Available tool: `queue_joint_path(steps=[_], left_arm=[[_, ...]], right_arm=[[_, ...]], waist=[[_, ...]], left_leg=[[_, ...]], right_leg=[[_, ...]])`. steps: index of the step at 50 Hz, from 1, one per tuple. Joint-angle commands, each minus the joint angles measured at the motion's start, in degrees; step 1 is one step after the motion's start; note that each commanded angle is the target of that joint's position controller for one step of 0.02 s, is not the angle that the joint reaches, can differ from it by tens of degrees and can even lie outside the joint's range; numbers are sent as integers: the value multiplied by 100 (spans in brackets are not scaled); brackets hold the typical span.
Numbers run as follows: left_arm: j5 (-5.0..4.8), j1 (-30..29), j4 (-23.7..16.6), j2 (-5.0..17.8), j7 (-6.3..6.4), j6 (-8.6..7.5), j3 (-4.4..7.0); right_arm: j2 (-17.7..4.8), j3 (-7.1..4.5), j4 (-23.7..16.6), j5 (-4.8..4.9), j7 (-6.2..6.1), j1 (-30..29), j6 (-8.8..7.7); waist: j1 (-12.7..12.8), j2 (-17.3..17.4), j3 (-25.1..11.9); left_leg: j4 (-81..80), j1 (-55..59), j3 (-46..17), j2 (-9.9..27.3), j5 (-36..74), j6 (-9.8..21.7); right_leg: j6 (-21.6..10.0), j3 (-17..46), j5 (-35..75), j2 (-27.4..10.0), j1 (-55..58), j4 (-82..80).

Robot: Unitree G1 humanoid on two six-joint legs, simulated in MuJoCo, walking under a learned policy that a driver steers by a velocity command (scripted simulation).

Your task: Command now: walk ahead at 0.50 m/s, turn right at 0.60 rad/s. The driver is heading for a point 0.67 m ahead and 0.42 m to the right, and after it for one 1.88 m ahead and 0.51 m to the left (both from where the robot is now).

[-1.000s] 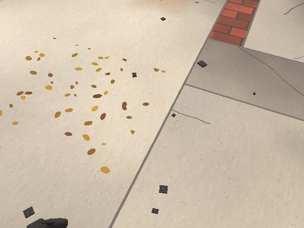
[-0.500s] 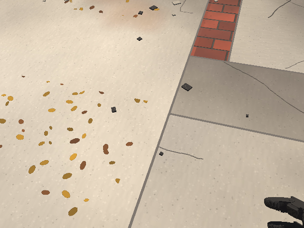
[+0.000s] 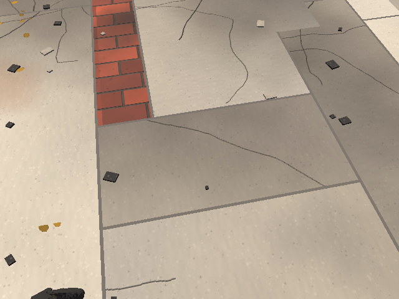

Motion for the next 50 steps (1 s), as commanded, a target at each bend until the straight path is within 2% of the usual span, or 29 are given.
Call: queue_joint_path(steps=[1, 3, 4, 5, 6, 7, 8, 9, 10, 12, 15, 19, 22, 25, 26, 27, 28, 29, 30, 31, 32, 34, 37, 40, 43, 46, 48, 49, 50], left_arm=[[6, -497, -595, 380, -97, -74, 104], [33, 85, -522, 666, -91, -29, 266], [14, 983, -284, 920, -50, -5, 429], [-17, 2029, -7, 1340, 56, 56, 629], [-88, 1798, -65, 2039, 105, 7, 698], [-39, 1933, -279, 1577, 69, -113, 546], [16, 1763, -174, 1228, 40, -211, 433], [3, 1464, -164, 1096, 39, -259, 382], [13, 1063, -214, 929, 53, -263, 326], [129, 645, -349, 808, 104, -268, 261], [127, 665, -209, 998, 234, -250, 315], [33, 897, -9, 1062, 386, -57, 351], [5, 1111, 123, 1050, 438, 52, 352], [28, 956, 83, 925, 476, 101, 324], [19, 785, 24, 851, 479, 112, 298], [48, 784, -54, 644, 465, 100, 230], [177, 1223, -114, 288, 451, 84, 120], [35, 2125, -53, 517, 419, 91, 126], [11, 2190, 163, 1087, 418, 160, 277], [-24, 1561, 117, 1282, 442, 268, 354], [-29, 1311, 93, 1216, 483, 388, 362], [-6, 1152, -27, 964, 505, 508, 324], [24, 1065, -110, 637, 495, 473, 238], [65, 783, -245, 575, 430, 439, 186], [59, 712, -291, 615, 335, 445, 186], [62, 758, -307, 677, 243, 456, 229], [77, 1105, -156, 740, 221, 448, 305], [86, 1314, -118, 1003, 264, 446, 402], [75, 1313, -278, 1680, 384, 443, 531]], right_arm=[[-1113, -269, -303, 107, -29, -191, 28], [-1281, -317, -314, 165, -60, -223, 120], [-1228, -288, -345, 188, -81, -301, 160], [-992, -181, -427, 59, -110, -212, 142], [-133, 104, -805, -200, -46, 290, 18], [-542, 74, -859, -9, 14, -236, -192], [-858, -6, -1036, 198, 51, -797, -299], [-783, 30, -1036, 140, 28, -852, -363], [-788, 10, -968, -25, -10, -840, -376], [-833, -36, -935, -116, 2, -708, -260], [-592, 22, -948, -202, -22, -762, -91], [-313, 144, -1116, -174, 11, -1474, -31], [-423, 112, -1232, -100, 71, -1827, -10], [-659, -2, -1207, -132, 88, -1610, -48], [-671, -27, -1149, -159, 76, -1369, -85], [-797, -58, -1138, -240, 35, -1123, -127], [-1079, -81, -1195, -339, -27, -868, -109], [-1067, -101, -1107, -342, -14, -647, 20], [-767, -53, -1241, -162, -13, -927, 102], [-491, 26, -1322, -151, -48, -1079, 173], [-405, 72, -1329, -182, -68, -1280, 247], [-537, 50, -1292, -222, -118, -1545, 324], [-570, -2, -1189, -234, -165, -1442, 345], [-705, -72, -1122, -173, -181, -1441, 391], [-851, -130, -1066, -121, -145, -1519, 456], [-943, -166, -959, -29, -113, -1504, 499], [-831, -151, -833, 56, -119, -1404, 535], [-596, -102, -707, 31, -87, -1132, 553], [-251, 15, -927, -268, -30, -1032, 551]], waist=[[201, 553, 149], [622, 719, -322], [1137, 625, -779], [1573, 186, -1302], [780, -1451, -1730], [1199, -775, -2462], [1268, -440, -1630], [1015, -106, -1143], [772, 71, -844], [456, -120, -624], [353, 35, -483], [642, -220, -601], [772, -314, -679], [598, -497, -716], [429, -509, -756], [340, -284, -1054], [494, 843, -1682], [788, 2039, -2345], [757, 1297, -2062], [572, 859, -1481], [593, 622, -1124], [683, 869, -620], [588, 1043, -745], [482, 963, -966], [469, 1060, -931], [546, 1069, -873], [720, 917, -867], [739, 234, -714], [468, -1657, -617]], left_leg=[[-81, 11, -336, 1630, 3233, 825], [1081, 151, -113, 1584, 5131, 698], [2238, -253, 74, 1413, 5360, 539], [3939, -1604, 73, 1193, 3892, 284], [6000, -4193, -339, 63, -1476, -79], [6651, -4793, -1705, -65, -1770, -13], [6545, -5223, -1741, 186, -1152, 104], [6036, -5008, -1726, 424, -635, 167], [5554, -4632, -1736, 591, -341, 117], [5147, -3997, -1743, 684, -63, -7], [4426, -3660, -1492, 484, 195, -308], [2743, -3050, -1364, -5, 1671, -393], [2029, -2869, -1555, -210, 1919, -330], [1583, -2740, -1800, -179, 1496, -108], [1230, -2406, -1722, -119, 1819, 5], [973, -1606, -1890, 280, 2876, 234], [1353, -106, -2938, 1546, 5395, 733], [1141, 837, -4826, 2775, 5100, 1856], [941, 369, -4879, 2655, 3579, 1851], [871, -112, -4013, 2211, 2695, 1573], [695, -691, -3453, 1884, 2038, 1395], [317, -1667, -2641, 1449, 1472, 1286], [189, -1526, -2067, 1412, 1873, 1437], [182, -1285, -1862, 1664, 1988, 1552], [144, -1411, -1576, 1718, 1657, 1488], [356, -1364, -1415, 1801, 1397, 1301], [929, -1717, -1079, 1630, 1013, 852], [1793, -2369, -674, 1281, 311, 353], [3697, -3966, -146, 354, -1870, -328]], right_leg=[[-241, -325, -385, 204, 271, -399], [-509, -650, -960, 634, 1217, -486], [-718, -738, -684, 898, 2469, -828], [-1004, 52, -628, 578, 4278, -906], [-2041, 3381, -1705, -958, 5960, -1381], [-2270, 4758, -2507, -1341, 6177, -2240], [-1961, 3936, -2032, -1198, 5660, -2391], [-1773, 3251, -1432, -955, 4851, -2368], [-1631, 2737, -802, -735, 4106, -2388], [-1609, 2275, 404, -516, 3225, -2583], [-1569, 1503, 2429, -288, 2462, -2436], [-1084, 1075, 2208, 235, 2082, -2090], [-913, 1553, 1491, 135, 2369, -1789], [-785, 2203, 1161, 27, 2844, -1125], [-661, 2236, 966, 164, 2833, -778], [-447, 2049, 525, 507, 2644, -88], [-115, 1446, -2226, 1094, 1688, 1421], [158, 1122, -4244, 1460, 610, 2605], [385, 1140, -3799, 980, 359, 3245], [524, 892, -3347, 803, 183, 3500], [599, 743, -3042, 671, 206, 3462], [637, 465, -2575, 512, 562, 3116], [638, 188, -2379, 434, 770, 2359], [567, 128, -2126, 219, 1004, 1595], [437, -87, -1939, 213, 1474, 877], [219, -281, -1714, 286, 1872, -10], [-89, -393, -1129, 502, 2652, -1025], [-400, 320, -510, 193, 3185, -1741], [-1203, 2514, 1125, -1326, 3804, -1983]])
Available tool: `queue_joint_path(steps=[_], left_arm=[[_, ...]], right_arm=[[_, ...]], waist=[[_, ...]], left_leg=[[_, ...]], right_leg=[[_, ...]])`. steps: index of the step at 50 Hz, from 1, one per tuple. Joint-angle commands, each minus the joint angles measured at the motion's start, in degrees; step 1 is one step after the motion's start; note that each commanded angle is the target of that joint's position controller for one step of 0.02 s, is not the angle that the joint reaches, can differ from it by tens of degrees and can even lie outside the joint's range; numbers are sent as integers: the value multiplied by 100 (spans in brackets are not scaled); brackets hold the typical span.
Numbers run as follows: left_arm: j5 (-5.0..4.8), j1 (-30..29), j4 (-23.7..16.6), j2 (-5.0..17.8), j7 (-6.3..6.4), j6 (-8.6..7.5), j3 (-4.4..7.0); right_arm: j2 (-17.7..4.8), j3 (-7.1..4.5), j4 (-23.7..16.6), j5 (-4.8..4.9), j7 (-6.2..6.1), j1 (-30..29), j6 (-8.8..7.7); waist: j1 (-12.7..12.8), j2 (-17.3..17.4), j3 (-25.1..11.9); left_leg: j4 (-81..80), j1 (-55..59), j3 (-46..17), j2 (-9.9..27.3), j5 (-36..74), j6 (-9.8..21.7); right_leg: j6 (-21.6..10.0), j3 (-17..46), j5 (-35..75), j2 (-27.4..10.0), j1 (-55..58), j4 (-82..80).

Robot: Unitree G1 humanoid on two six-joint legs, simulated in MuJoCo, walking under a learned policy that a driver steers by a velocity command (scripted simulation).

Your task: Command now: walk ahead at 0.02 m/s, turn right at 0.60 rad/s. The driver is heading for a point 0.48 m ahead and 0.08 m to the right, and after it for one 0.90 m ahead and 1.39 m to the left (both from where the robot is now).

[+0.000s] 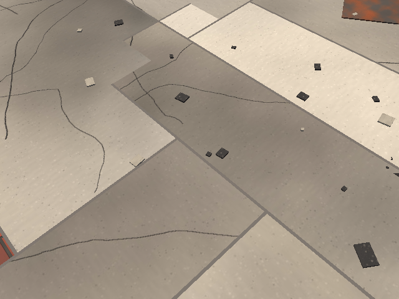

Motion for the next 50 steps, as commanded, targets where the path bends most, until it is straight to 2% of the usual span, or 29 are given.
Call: queue_joint_path(steps=[1, 2, 3, 4, 5, 7, 12, 16, 20, 22, 23, 24, 25, 26, 27, 28, 29, 31, 35, 37, 40, 41, 42, 43, 44, 45, 46, 48, 50], left_arm=[[243, 642, -407, 1582, 66, -160, 425], [282, 379, -383, 1392, 40, -278, 368], [171, 50, -385, 1209, 50, -344, 328], [68, -132, -413, 990, 67, -356, 255], [30, -249, -430, 912, 97, -348, 204], [63, -187, -442, 788, 143, -331, 143], [42, 11, -403, 921, 204, -277, 199], [52, -57, -446, 1016, 160, -215, 245], [40, -224, -444, 898, 103, -162, 195], [-19, -382, -433, 807, 112, -135, 152], [-40, -356, -410, 717, 128, -136, 121], [55, -102, -380, 492, 138, -159, 57], [82, 262, -329, 447, 133, -212, 61], [150, 0, -361, 752, 158, -261, 135], [84, -159, -348, 958, 165, -273, 216], [60, -236, -293, 887, 155, -268, 219], [75, -212, -233, 772, 139, -256, 196], [41, -300, -180, 566, 72, -327, 128], [2, -682, -209, 184, -13, -590, -21], [-23, -668, -177, 190, -66, -683, -37], [-69, -190, 41, 315, -126, -757, 10], [-78, 112, 175, 380, -116, -753, 47], [-113, 569, 295, 472, -75, -749, 91], [-90, 1261, 402, 744, -9, -751, 157], [6, 1602, 449, 1533, -38, -742, 344], [47, 1539, 478, 1164, -87, -819, 256], [46, 1259, 447, 794, -95, -887, 129], [68, 875, 411, 514, -97, -932, 33], [116, 765, 404, 450, -68, -937, 4]], right_arm=[[-465, -135, -638, -132, -25, -513, -89], [-612, -195, -630, -8, -65, -620, -83], [-632, -232, -525, 3, -106, -410, -66], [-638, -258, -383, -53, -156, -259, -46], [-628, -270, -356, -93, -170, -154, -40], [-556, -266, -368, -39, -141, -76, -69], [-383, -184, -497, -5, -95, -369, -111], [-402, -172, -532, 30, -22, -381, -168], [-415, -158, -488, 62, 70, -145, -226], [-336, -139, -435, 44, 127, 86, -274], [-351, -138, -402, -15, 135, 213, -299], [-635, -173, -460, -130, 113, 254, -304], [-992, -216, -515, -209, 88, 20, -268], [-662, -139, -476, -235, 74, 165, -303], [-612, -115, -459, -161, 52, 185, -329], [-707, -151, -376, -58, 16, 300, -326], [-704, -139, -311, 39, -10, 373, -337], [-663, -108, -232, 62, -73, 556, -322], [-743, -133, -177, 75, -81, 862, -335], [-866, -164, -148, 110, -42, 984, -338], [-921, -159, -140, 206, 28, 976, -305], [-802, -112, -126, 192, 46, 1017, -313], [-548, -20, -127, 140, 72, 986, -350], [-89, 135, -241, 33, 126, 786, -410], [26, 172, -625, 74, 94, 665, -540], [-552, 10, -646, 210, 54, 479, -620], [-714, -51, -577, 279, 93, 577, -648], [-596, -44, -424, 191, 160, 616, -653], [-394, -11, -384, 162, 242, 581, -611]], waist=[[430, -1573, -740], [301, -1088, -617], [103, -897, -556], [48, -796, -628], [-20, -876, -662], [-48, -900, -847], [141, -921, -821], [203, -991, -810], [194, -1024, -969], [-3, -972, -984], [-89, -846, -962], [56, -163, -1063], [406, 1054, -824], [113, 1203, -901], [28, 900, -721], [-26, 763, -577], [-55, 830, -352], [-137, 796, -105], [-361, 864, -213], [-363, 921, -193], [-52, 770, -205], [101, 654, -290], [343, 558, -467], [653, -192, -766], [657, -1607, -838], [724, -1181, -446], [548, -1102, -64], [378, -857, 87], [298, -784, 109]], left_leg=[[2727, -1940, -917, -573, -2298, -207], [3078, -1946, -1180, -459, -1764, -101], [3063, -1971, -1260, -398, -1220, -49], [3092, -1935, -1295, -363, -913, -86], [3240, -1783, -1273, -418, -656, -155], [3353, -1588, -1277, -534, -382, -234], [1974, -1502, -1387, -634, -327, -338], [1207, -906, -1453, -756, -628, -296], [534, -261, -1350, -738, -668, -180], [-506, 337, -1238, -739, 14, -35], [-1176, 847, -1277, -604, 865, 92], [-1342, 1409, -1970, 181, 1726, 358], [-1352, 1517, -2953, 1058, 2978, 1128], [-1663, 1174, -3645, 1595, 2055, 1850], [-1867, 1203, -3595, 1418, 617, 1831], [-2042, 1353, -3475, 1139, -853, 1612], [-2174, 1511, -3410, 990, -1550, 1436], [-2343, 1659, -3110, 769, -1484, 1303], [-2356, 1526, -2457, 520, -682, 1258], [-2331, 1230, -2354, 560, -570, 1334], [-2085, 590, -2308, 621, -712, 1320], [-1866, 267, -2251, 552, -727, 1207], [-1430, -181, -2065, 400, -759, 995], [76, -894, -1492, -77, -838, 607], [1749, -2259, -857, -653, -1504, 328], [2790, -2821, -1264, -405, -1726, 347], [3100, -3124, -1427, -191, -1146, 459], [3010, -3079, -1443, -2, -303, 477], [2848, -2776, -1443, 27, 325, 376]], right_leg=[[-1870, 3088, 2434, -2017, 1023, -1630], [-1648, 2588, 1990, -1690, 891, -1699], [-1304, 2225, 1706, -1392, 865, -1639], [-1101, 2045, 1681, -1227, 932, -1575], [-1072, 1908, 1989, -1105, 837, -1530], [-1106, 1825, 2339, -972, 902, -1463], [-1126, 2146, 2176, -880, 1302, -1283], [-1220, 2608, 2116, -865, 1019, -1162], [-1171, 2805, 2777, -830, 1002, -884], [-971, 2759, 2715, -632, 861, -702], [-737, 2658, 2197, -454, 601, -627], [-374, 2214, 1054, -62, 161, -66], [3, 1319, -959, 811, -616, 626], [292, 1120, -1851, 657, -755, 1437], [390, 1070, -1597, 497, -1012, 2055], [452, 951, -1299, 456, -1393, 2350], [507, 907, -1036, 364, -1773, 2437], [547, 560, -614, 235, -1995, 2236], [472, 56, -287, 139, -1220, 904], [376, -74, -330, 189, -646, 239], [141, -254, 533, 292, 531, -869], [57, -251, 637, 327, 1144, -1052], [-50, -18, 544, 150, 1905, -1103], [-330, 1206, -108, -776, 2755, -1513], [-1187, 3407, -1513, -1984, 3060, -2117], [-1577, 3916, -2204, -2132, 2663, -2345], [-1407, 3355, -2154, -1886, 2548, -2374], [-1089, 2322, -873, -1469, 2296, -2473], [-911, 1493, 369, -1224, 1939, -2616]])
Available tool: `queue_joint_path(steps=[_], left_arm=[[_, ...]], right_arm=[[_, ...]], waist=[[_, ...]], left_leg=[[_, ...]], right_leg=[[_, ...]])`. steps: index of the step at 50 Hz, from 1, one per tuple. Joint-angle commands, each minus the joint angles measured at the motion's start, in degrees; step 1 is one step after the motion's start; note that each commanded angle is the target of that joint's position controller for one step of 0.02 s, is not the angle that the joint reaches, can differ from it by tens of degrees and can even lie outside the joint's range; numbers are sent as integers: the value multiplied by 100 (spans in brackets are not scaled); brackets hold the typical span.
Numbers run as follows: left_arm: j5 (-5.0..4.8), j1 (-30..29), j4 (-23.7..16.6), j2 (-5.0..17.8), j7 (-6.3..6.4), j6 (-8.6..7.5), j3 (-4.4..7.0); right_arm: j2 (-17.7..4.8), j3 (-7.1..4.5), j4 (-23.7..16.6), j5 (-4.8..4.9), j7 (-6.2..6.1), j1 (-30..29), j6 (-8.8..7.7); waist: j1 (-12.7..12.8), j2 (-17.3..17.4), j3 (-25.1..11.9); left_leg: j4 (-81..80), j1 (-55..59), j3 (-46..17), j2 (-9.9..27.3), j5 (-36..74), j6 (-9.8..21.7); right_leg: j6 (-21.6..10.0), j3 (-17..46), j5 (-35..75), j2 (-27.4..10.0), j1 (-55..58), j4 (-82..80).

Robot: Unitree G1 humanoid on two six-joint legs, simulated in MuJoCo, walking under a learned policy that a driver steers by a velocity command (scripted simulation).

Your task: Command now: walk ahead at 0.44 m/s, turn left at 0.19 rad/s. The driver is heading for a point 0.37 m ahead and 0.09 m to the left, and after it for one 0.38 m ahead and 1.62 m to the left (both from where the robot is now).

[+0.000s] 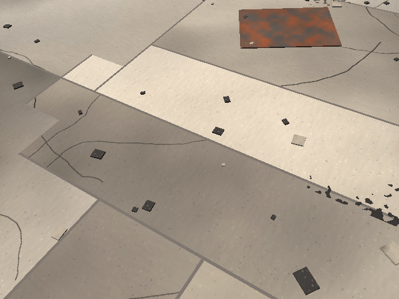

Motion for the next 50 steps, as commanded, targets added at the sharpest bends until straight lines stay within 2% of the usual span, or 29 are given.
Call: queue_joint_path(steps=[1, 6, 9, 11, 13, 14, 15, 16, 17, 18, 19, 20, 21, 22, 23, 25, 29, 34, 36, 38, 39, 40, 41, 42, 43, 44, 45, 47, 50], left_arm=[[57, 36, -259, 776, 47, -117, 202], [36, -11, -118, 905, 91, -152, 215], [-27, 292, 103, 1020, 114, -135, 237], [-64, 374, 207, 1077, 118, -70, 255], [-59, 316, 205, 1238, 157, 20, 298], [-43, 254, 169, 1339, 205, 89, 325], [-14, 193, 117, 1381, 254, 160, 333], [-37, 135, 29, 1353, 292, 157, 307], [210, 656, -185, 775, 251, 60, 136], [185, 1118, -242, 652, 105, -105, -21], [-27, 333, -270, 1296, 47, -161, 167], [-127, -145, -523, 1211, 62, -165, 131], [-44, -282, -512, 1106, 135, -136, 117], [21, -242, -520, 1137, 195, -62, 148], [40, -140, -512, 1138, 211, 32, 155], [89, 74, -451, 952, 264, 139, 114], [134, -296, -578, 783, 336, 221, 57], [31, -1042, -806, 804, 244, 249, 61], [8, -1137, -853, 878, 205, 204, 101], [-5, -946, -817, 937, 175, 126, 168], [8, -774, -764, 989, 175, 78, 208], [96, -674, -806, 1342, 218, 80, 288], [263, -865, -790, 1691, 236, 192, 381], [238, -695, -805, 1343, 217, 221, 337], [205, -792, -867, 1050, 223, 232, 251], [148, -989, -886, 902, 230, 265, 219], [72, -1135, -905, 827, 248, 295, 195], [98, -1191, -872, 862, 288, 365, 200], [129, -1036, -795, 953, 333, 441, 269]], right_arm=[[-316, -81, -511, -12, 93, -543, -98], [-94, 26, -793, -60, 136, -1164, -43], [12, 98, -1036, -59, 241, -1721, -74], [-50, 85, -1179, -45, 323, -1892, -90], [-220, 12, -1255, -58, 372, -1780, -83], [-379, -67, -1218, -89, 368, -1452, -56], [-625, -200, -1043, -101, 337, -668, -38], [-895, -340, -897, -107, 242, 133, -14], [-1471, -437, -852, -170, 112, 502, 62], [-1477, -374, -1096, -217, 114, 365, 22], [-1128, -330, -1157, -217, 110, 265, 60], [-960, -275, -1118, -152, 100, -115, 55], [-839, -250, -1117, -84, 83, -397, 58], [-787, -239, -1155, -105, 52, -614, 68], [-792, -237, -1185, -190, 39, -737, 87], [-800, -252, -1117, -222, 15, -876, 79], [-932, -296, -994, -146, -131, -850, 217], [-944, -307, -982, -93, -263, -813, 457], [-924, -305, -985, -98, -259, -770, 496], [-832, -274, -1024, -52, -265, -867, 515], [-720, -239, -1045, -16, -272, -907, 522], [-423, -150, -1065, -88, -258, -604, 514], [-315, -121, -1161, -101, -248, -162, 484], [-853, -258, -1072, -171, -237, -112, 447], [-1118, -373, -966, -90, -237, -219, 487], [-1060, -399, -867, -58, -267, -243, 576], [-959, -385, -873, -60, -288, -286, 657], [-631, -295, -956, -31, -259, -401, 723], [-447, -232, -1161, -32, -224, -750, 702]], waist=[[193, -910, 541], [290, -757, 694], [466, -606, 867], [426, -583, 865], [218, -743, 542], [-3, -885, 256], [-409, -916, -234], [-880, -729, -659], [-535, 752, -1455], [-337, 1090, -2852], [-739, 160, -2643], [-548, -62, -1595], [-307, -567, -849], [-105, -529, -550], [56, -349, -426], [210, -136, -418], [145, 6, -681], [-91, 348, -615], [-125, 512, -568], [33, 618, -544], [136, 593, -502], [-34, -140, -783], [-431, -1802, -613], [-192, -1720, -720], [-133, -1212, -607], [-182, -926, -475], [-176, -938, -353], [-143, -1101, -204], [67, -1344, -344]], left_leg=[[57, -1887, -361, 302, 820, -100], [-1578, -1232, -64, 101, 2074, -295], [-2285, -1014, 174, 41, 2330, -119], [-2562, -1055, 265, -36, 2069, 78], [-2615, -671, 552, -323, 1549, 313], [-2576, -252, 722, -547, 1251, 416], [-2652, 706, 809, -789, 1296, 541], [-3004, 2196, 492, -738, 1997, 744], [-2479, 4438, -1417, 693, 3986, 1339], [-3242, 5686, -4388, 2016, 3712, 2511], [-3542, 5157, -3678, 1657, 3507, 2135], [-3643, 4190, -2815, 1384, 3608, 1862], [-3781, 3187, -2261, 1081, 3817, 1672], [-3932, 2436, -1954, 927, 3948, 1603], [-4118, 1812, -1801, 786, 3983, 1589], [-4196, 1186, -1497, 644, 4439, 1618], [-3961, 1041, -1312, 374, 4315, 1372], [-3831, 1112, -1876, 240, 2185, 1049], [-3621, 1348, -2219, 290, 2110, 1005], [-3280, 1589, -2512, 217, 2178, 819], [-3013, 1478, -2488, 20, 1879, 607], [-2148, 1025, -2052, -334, 398, 296], [-1136, -240, -999, -1235, -1919, -81], [155, -608, -800, -910, -2143, -368], [732, -643, -794, -733, -1720, -480], [952, -655, -704, -625, -1358, -605], [1083, -710, -631, -559, -1086, -698], [827, -540, -291, -497, -713, -796], [28, -431, -76, -331, -641, -836]], right_leg=[[-809, 1214, 589, -1472, 869, -1344], [-680, 21, 1539, -1275, 294, -1539], [-633, -253, 1764, -1442, 482, -1555], [-564, -391, 2438, -1583, 964, -1301], [-437, -577, 4497, -1631, 1393, -620], [-334, -669, 5753, -1582, 1538, 55], [-204, -756, 6414, -1464, 1383, 1138], [47, -840, 5889, -1228, 470, 2504], [373, -792, 976, -505, -1550, 4711], [547, 436, -2402, 372, -2889, 6401], [484, 981, -1927, -38, -3027, 6543], [436, 790, -1492, -246, -3219, 6121], [491, 640, -1234, -443, -3211, 5704], [537, 615, -1021, -570, -2909, 5371], [582, 617, -901, -599, -2510, 5207], [743, 505, -751, -554, -2197, 4748], [929, 483, -13, -356, -2161, 3621], [888, 652, 463, -108, -1927, 2313], [814, 717, 209, -6, -1771, 1810], [658, 721, 424, 18, -1331, 838], [507, 722, 1151, -163, -827, 59], [94, 1526, 1991, -1267, -1, -22], [-911, 2906, 3434, -2344, 499, -22], [-1410, 3397, 3436, -2692, 477, -89], [-1270, 2737, 3192, -2383, 314, 24], [-1001, 2122, 2851, -1976, 181, 86], [-871, 1757, 2624, -1779, 64, 63], [-818, 1128, 2527, -1471, -178, -100], [-981, 866, 2603, -1596, 191, -124]])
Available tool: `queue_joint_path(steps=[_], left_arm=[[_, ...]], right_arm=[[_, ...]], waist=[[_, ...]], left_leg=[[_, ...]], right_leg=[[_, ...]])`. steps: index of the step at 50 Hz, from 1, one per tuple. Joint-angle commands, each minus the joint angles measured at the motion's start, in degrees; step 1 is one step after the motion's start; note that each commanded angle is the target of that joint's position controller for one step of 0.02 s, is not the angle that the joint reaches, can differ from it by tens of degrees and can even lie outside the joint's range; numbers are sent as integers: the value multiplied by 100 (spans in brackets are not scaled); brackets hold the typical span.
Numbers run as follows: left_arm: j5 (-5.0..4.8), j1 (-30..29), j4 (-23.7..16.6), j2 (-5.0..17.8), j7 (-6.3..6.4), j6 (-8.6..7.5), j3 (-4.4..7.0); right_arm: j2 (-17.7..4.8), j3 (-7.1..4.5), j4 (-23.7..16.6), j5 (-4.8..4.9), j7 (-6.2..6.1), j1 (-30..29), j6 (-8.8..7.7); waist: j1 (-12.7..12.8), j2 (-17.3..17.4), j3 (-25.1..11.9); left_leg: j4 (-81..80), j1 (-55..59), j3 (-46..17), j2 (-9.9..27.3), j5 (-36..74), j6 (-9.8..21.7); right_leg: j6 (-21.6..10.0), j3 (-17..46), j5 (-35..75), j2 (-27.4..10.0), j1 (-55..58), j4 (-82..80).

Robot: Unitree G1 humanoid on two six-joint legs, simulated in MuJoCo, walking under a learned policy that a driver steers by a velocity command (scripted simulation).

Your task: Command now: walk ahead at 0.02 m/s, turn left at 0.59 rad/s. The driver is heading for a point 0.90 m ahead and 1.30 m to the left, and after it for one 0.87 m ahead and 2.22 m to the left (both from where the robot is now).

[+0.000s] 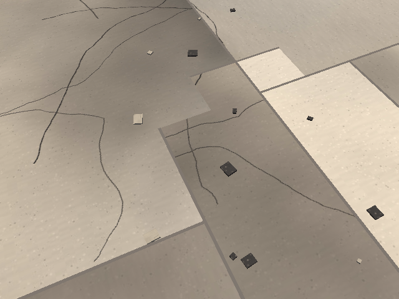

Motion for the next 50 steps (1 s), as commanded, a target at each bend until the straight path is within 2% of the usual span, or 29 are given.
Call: queue_joint_path(steps=[1, 3, 6, 9, 10, 11, 12, 13, 14, 15, 16, 18, 20, 22, 24, 27, 29, 32, 33, 34, 35, 36, 37, 39, 41, 44, 46, 48, 50], left_arm=[[-6, 2, -275, 988, 54, 17, 311], [-42, -72, -261, 1119, 25, 34, 376], [-123, -107, -203, 1219, -35, 37, 430], [-267, -204, -124, 1213, -48, 37, 450], [-258, 93, 15, 1032, -62, 31, 414], [-29, 211, -56, 667, -91, 38, 316], [54, -355, -425, 685, -32, 16, 291], [-26, -615, -444, 914, 10, 12, 367], [-105, -568, -385, 988, 22, 26, 410], [-83, -416, -245, 967, 59, 38, 439], [-44, -344, -207, 1004, 79, 53, 458], [-67, -225, -164, 888, 27, 25, 439], [-127, -211, -144, 786, -42, -17, 395], [-172, -524, -241, 752, -114, -87, 366], [-199, -686, -299, 775, -185, -195, 363], [-228, -705, -298, 769, -277, -371, 361], [-278, -565, -267, 785, -320, -465, 379], [-298, 81, -58, 780, -311, -569, 439], [-241, 609, 59, 929, -271, -586, 487], [-59, 1122, 129, 1259, -233, -586, 509], [37, 1254, 249, 1565, -310, -600, 603], [-81, 954, 195, 1185, -303, -610, 496], [-154, 825, 176, 908, -272, -603, 410], [-145, 806, 208, 825, -226, -570, 346], [-110, 903, 262, 828, -203, -584, 315], [-173, 1016, 369, 917, -199, -552, 305], [-218, 1174, 469, 1029, -202, -512, 315], [-262, 1368, 571, 1160, -218, -477, 331], [-316, 1465, 662, 1238, -229, -442, 342]], right_arm=[[-191, -36, -547, -11, 42, -134, -61], [-163, -15, -607, -29, 98, -194, -64], [-265, -62, -633, -28, 174, -132, -32], [-257, -127, -497, -34, 235, 300, -22], [-402, -193, -438, -56, 198, 496, -33], [-993, -340, -518, -58, 102, 627, -63], [-1377, -376, -673, -249, 117, 526, -172], [-1083, -307, -650, -343, 142, 539, -295], [-895, -232, -591, -298, 125, 292, -369], [-758, -207, -605, -182, 86, 4, -378], [-634, -151, -624, -78, 50, -165, -361], [-580, -104, -616, -102, -15, -149, -317], [-567, -115, -540, -67, -52, 103, -317], [-630, -131, -487, -34, -62, 287, -343], [-729, -161, -460, -56, -63, 314, -375], [-811, -182, -417, -35, -20, 362, -416], [-801, -169, -411, -22, 20, 332, -419], [-562, -84, -469, -1, 26, 109, -397], [-234, 16, -494, -36, 24, 76, -432], [258, 165, -595, -44, 29, 150, -474], [-141, 65, -812, 54, 3, 30, -553], [-453, -21, -666, 49, 8, 111, -587], [-493, -49, -508, 5, 38, 184, -604], [-358, -36, -447, -45, 106, 83, -685], [-139, 36, -464, -80, 175, -138, -767], [101, 156, -565, -109, 228, -557, -824], [245, 228, -652, -84, 280, -923, -867], [207, 227, -688, -41, 341, -1125, -888], [66, 181, -730, 5, 387, -1184, -894]], waist=[[113, -1305, -816], [140, -1346, -897], [133, -1401, -892], [-149, -1230, -853], [-174, -817, -817], [-33, 761, -753], [-244, 1572, -705], [-451, 972, -839], [-257, 771, -655], [-116, 492, -609], [-59, 531, -601], [7, 538, -790], [-84, 483, -921], [-257, 650, -661], [-307, 763, -466], [-331, 704, -381], [-240, 685, -349], [216, 430, -360], [415, 159, -615], [448, -935, -872], [365, -1537, -352], [245, -1241, 116], [191, -1148, 287], [169, -986, 279], [218, -929, 209], [348, -877, 171], [483, -883, 196], [541, -905, 200], [453, -963, 227]], left_leg=[[-617, -163, 224, 258, 85, -61], [-1192, 268, 361, 348, 137, 26], [-1928, 703, 561, 340, 258, 197], [-3425, 1560, 818, 149, 1200, 591], [-3960, 2177, 537, 156, 1802, 798], [-4330, 2997, -1284, 1427, 3426, 1296], [-4398, 2685, -2717, 2501, 4299, 2510], [-4537, 2539, -2523, 2339, 3744, 2633], [-4502, 2410, -2017, 1975, 3391, 2288], [-4435, 2389, -1707, 1656, 3109, 1970], [-4386, 2364, -1570, 1539, 3329, 1852], [-4324, 2285, -1415, 1359, 3786, 1857], [-4538, 2482, -1510, 1195, 2064, 1843], [-4866, 2441, -1936, 1192, 224, 1881], [-4966, 2317, -2198, 1219, -191, 1914], [-4894, 2040, -2413, 1157, -357, 1937], [-4848, 1709, -2602, 1077, -464, 1910], [-4348, 905, -2528, 648, -680, 1582], [-3577, 288, -2144, 396, -879, 1299], [-1881, -640, -1043, -297, -934, 891], [-898, -1612, -774, -226, -1033, 797], [-371, -1928, -804, 107, -585, 733], [-198, -1984, -720, 169, -159, 683], [-181, -2010, -590, 326, 540, 628], [-378, -1794, -267, 433, 1116, 547], [-1325, -1366, 180, 584, 1705, 400], [-2131, -878, 352, 539, 2022, 379], [-2659, -395, 484, 435, 2150, 417], [-2979, -145, 445, 402, 2115, 577]], right_leg=[[-1222, 805, 2153, -1344, 1226, -662], [-1244, 655, 2141, -1456, 1135, -671], [-1207, 551, 1910, -1593, 1080, -597], [-819, 244, 1361, -1493, 770, -84], [-420, -80, 693, -1258, 271, 451], [214, -736, -1204, -610, -1095, 2024], [486, -209, -2845, 148, -2153, 3296], [457, 357, -2746, 39, -2179, 3948], [383, 483, -2233, -51, -2165, 4071], [388, 517, -1791, -93, -2156, 3933], [440, 516, -1509, -81, -2107, 3863], [531, 447, -1145, 80, -1758, 3931], [523, 391, -803, 113, -1753, 3198], [484, 435, -697, 153, -1766, 2372], [422, 493, -786, 209, -1572, 1716], [306, 484, -986, 310, -1037, 1015], [220, 451, -957, 379, -480, 633], [14, 353, -104, 296, 1018, -494], [-160, 766, -234, -263, 1943, -541], [-641, 2380, -1724, -1357, 2659, -1093], [-1306, 4036, -2988, -2127, 2230, -1571], [-1388, 3812, -3279, -2058, 1977, -1640], [-1220, 3261, -2890, -1723, 1912, -1635], [-1040, 2490, -1844, -1405, 1879, -1674], [-1028, 1832, -797, -1180, 1675, -1799], [-1056, 1171, 172, -995, 1436, -1892], [-1011, 851, 588, -927, 1251, -1870], [-992, 757, 737, -1020, 1181, -1855], [-947, 816, 963, -1243, 1365, -1793]])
